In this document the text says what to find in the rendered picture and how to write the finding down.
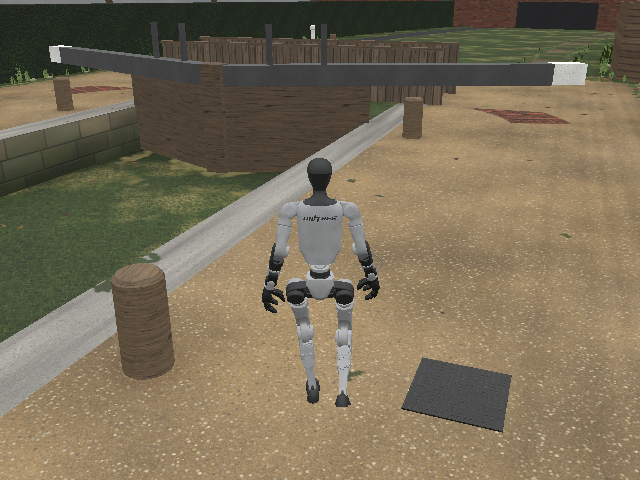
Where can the left robot hand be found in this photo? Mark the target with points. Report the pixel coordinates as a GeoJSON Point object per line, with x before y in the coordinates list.
{"type": "Point", "coordinates": [267, 299]}

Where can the robot left forearm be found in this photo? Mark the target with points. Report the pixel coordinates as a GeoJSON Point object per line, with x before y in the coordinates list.
{"type": "Point", "coordinates": [274, 269]}

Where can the right robot hand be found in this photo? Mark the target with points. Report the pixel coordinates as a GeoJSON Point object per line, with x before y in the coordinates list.
{"type": "Point", "coordinates": [369, 284]}

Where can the robot left upper arm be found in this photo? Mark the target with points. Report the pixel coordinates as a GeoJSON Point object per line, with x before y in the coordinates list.
{"type": "Point", "coordinates": [288, 211]}

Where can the robot right upper arm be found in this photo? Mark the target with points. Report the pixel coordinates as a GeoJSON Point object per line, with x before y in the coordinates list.
{"type": "Point", "coordinates": [351, 211]}

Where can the right robot thigh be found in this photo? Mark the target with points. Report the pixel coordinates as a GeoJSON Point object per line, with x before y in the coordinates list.
{"type": "Point", "coordinates": [344, 301]}

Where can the robot right forearm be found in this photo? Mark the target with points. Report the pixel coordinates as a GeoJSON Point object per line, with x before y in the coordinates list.
{"type": "Point", "coordinates": [368, 264]}

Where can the humanoid robot head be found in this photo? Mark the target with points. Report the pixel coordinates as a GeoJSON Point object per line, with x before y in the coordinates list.
{"type": "Point", "coordinates": [319, 173]}

